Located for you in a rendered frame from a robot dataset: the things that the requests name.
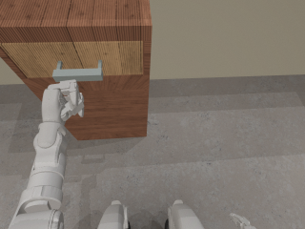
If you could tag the robot left hand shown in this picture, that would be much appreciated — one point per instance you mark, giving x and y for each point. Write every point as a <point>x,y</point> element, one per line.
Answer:
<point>59,108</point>

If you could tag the left robot forearm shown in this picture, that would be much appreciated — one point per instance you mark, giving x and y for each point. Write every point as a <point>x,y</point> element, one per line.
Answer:
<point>44,189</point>

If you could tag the robot left upper arm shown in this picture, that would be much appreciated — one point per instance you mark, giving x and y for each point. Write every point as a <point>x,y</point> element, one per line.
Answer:
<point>47,219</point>

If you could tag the robot thigh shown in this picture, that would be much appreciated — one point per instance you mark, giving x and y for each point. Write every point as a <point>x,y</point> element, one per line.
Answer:
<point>181,216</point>
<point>116,216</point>

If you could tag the robot right hand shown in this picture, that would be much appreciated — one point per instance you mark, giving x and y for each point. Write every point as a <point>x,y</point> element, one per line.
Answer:
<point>240,222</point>

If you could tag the cabinet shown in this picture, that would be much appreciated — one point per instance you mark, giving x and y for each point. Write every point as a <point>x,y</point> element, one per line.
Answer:
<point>115,107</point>

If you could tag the handle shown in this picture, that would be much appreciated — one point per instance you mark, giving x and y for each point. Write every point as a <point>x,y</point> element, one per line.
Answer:
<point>93,74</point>

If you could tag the robot right thigh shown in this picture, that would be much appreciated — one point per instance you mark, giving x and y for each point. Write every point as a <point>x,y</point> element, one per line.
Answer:
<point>181,216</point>

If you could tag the robot left thigh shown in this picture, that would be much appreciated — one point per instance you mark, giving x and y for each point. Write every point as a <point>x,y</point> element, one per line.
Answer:
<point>116,216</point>

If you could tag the drawer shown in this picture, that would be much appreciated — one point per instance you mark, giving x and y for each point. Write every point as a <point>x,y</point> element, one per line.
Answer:
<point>39,59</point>

